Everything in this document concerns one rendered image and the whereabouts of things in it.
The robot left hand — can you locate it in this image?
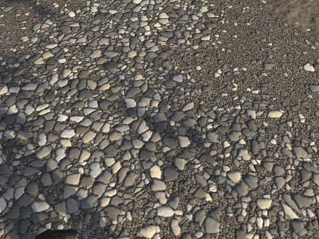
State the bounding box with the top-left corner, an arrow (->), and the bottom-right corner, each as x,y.
35,229 -> 78,239

